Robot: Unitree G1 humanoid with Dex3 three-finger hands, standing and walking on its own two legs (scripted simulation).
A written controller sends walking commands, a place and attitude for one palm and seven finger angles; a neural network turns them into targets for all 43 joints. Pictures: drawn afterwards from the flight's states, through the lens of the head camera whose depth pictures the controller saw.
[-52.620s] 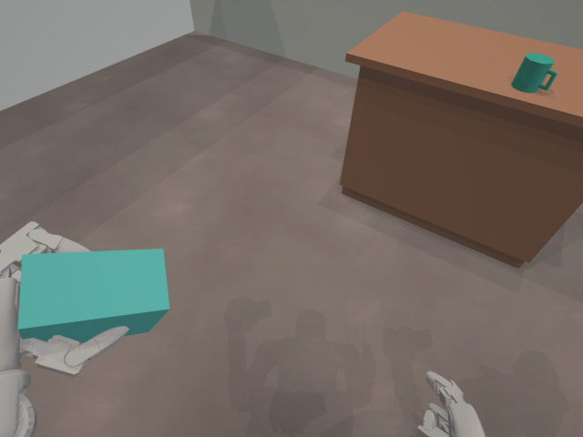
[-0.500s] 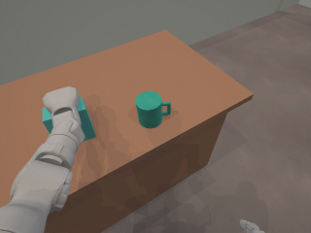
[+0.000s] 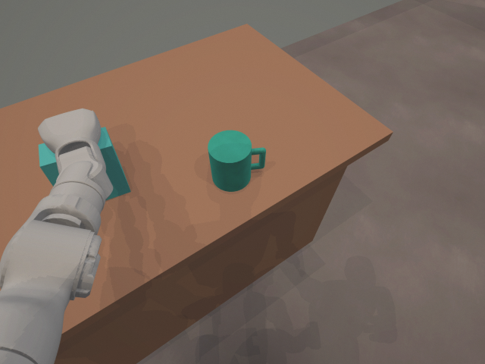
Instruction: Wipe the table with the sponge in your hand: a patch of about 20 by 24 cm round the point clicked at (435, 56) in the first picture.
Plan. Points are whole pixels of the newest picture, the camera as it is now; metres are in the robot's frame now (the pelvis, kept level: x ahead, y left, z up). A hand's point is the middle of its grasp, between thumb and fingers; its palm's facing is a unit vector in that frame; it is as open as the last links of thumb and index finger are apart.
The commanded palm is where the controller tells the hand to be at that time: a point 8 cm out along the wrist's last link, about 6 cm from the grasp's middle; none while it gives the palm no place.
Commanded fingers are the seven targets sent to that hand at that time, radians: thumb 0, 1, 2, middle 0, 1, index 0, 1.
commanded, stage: wipe back along the third lane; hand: left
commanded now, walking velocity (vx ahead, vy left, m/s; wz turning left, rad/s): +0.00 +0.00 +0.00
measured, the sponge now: (91, 177) +0.46 +0.25 +0.02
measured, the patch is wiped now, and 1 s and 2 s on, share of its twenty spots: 1.00 1.00 1.00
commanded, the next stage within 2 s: slide back across to the middle lane in 1.80 s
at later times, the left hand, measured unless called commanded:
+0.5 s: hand (79, 156) +0.48 +0.26 +0.07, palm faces -0.01 -0.01 -1.00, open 10.2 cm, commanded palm +0.44 +0.24 +0.10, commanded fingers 0.00 0.10 1.30 -1.20 -1.60 -1.20 -1.60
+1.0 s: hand (85, 174) +0.43 +0.24 +0.07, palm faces +0.01 -0.03 -1.00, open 10.2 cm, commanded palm +0.38 +0.21 +0.10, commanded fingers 0.00 0.10 1.30 -1.20 -1.60 -1.20 -1.60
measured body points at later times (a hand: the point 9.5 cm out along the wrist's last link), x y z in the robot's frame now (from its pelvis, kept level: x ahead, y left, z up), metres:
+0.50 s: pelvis +0.02 +0.05 +0.01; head +0.06 +0.05 +0.45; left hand +0.47 +0.26 +0.12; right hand +0.09 -0.20 -0.13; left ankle +0.00 +0.11 -0.73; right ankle +0.02 -0.04 -0.73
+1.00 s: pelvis +0.04 +0.07 +0.01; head +0.03 +0.07 +0.46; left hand +0.43 +0.24 +0.12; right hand +0.24 -0.13 -0.10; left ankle +0.00 +0.11 -0.73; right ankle +0.02 -0.04 -0.72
